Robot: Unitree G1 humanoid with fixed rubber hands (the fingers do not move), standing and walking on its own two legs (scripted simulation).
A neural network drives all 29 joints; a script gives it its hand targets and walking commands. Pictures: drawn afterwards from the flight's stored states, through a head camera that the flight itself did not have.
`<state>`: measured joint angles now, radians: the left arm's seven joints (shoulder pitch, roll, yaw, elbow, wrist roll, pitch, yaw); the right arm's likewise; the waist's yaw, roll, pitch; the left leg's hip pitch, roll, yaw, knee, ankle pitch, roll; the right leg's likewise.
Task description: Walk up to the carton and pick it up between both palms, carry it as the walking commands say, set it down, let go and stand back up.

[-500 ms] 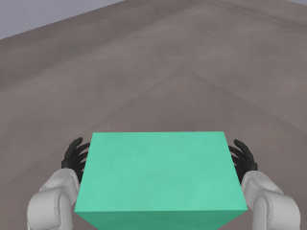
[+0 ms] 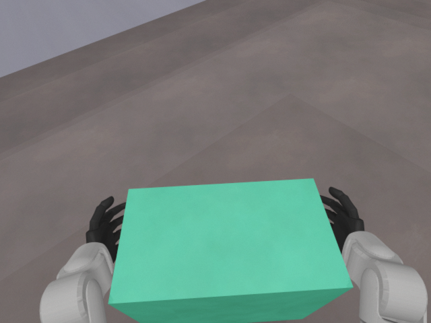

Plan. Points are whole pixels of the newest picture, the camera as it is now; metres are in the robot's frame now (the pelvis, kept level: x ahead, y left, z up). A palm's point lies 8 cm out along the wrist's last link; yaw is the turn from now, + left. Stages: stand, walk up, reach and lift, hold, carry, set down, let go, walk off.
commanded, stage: carry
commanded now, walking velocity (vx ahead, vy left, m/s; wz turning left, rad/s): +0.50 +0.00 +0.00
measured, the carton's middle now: (224, 261) +0.22 +0.00 +0.00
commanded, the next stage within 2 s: none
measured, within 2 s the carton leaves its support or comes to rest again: neither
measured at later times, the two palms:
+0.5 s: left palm (141, 108) +0.57 +0.20 +0.07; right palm (306, 112) +0.51 -0.19 +0.08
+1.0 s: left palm (185, 67) +0.75 +0.10 +0.06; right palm (321, 61) +0.75 -0.28 +0.06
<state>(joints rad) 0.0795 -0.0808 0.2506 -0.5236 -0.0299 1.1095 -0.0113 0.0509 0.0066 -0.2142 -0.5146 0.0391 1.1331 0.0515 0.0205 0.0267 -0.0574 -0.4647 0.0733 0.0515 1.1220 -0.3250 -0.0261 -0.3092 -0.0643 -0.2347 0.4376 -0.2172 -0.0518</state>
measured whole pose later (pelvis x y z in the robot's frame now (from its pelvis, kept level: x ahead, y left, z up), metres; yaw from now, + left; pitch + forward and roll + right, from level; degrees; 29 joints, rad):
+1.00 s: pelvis +0.51 -0.09 -0.01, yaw -1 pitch +5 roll +0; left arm 0.05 -0.08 0.25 -0.57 -0.03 1.10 -0.02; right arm 0.04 0.02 -0.23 -0.55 0.05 1.11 0.06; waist 0.01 0.00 -0.01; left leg -0.43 0.07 0.12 0.84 -0.55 -0.04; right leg -0.38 0.00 -0.23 0.49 -0.21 -0.11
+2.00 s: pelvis +0.52 -0.35 -0.02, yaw -12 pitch +4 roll -1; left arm 0.03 -0.04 0.21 -0.50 -0.03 1.12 -0.01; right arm 0.09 0.00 -0.21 -0.56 0.02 1.14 0.04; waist 0.00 0.03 -0.08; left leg -0.44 0.24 0.11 0.91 -0.58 -0.11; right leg -0.45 -0.05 -0.12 0.66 -0.26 -0.01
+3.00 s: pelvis +0.39 -0.58 +0.00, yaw -32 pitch +3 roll +1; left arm 0.06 -0.01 0.22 -0.47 -0.01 1.10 -0.03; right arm 0.06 0.04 -0.20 -0.48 0.00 1.11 0.04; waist 0.02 -0.04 -0.11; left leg -0.26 0.00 0.11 0.45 -0.23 0.03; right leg -0.35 0.02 -0.17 0.41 -0.13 -0.09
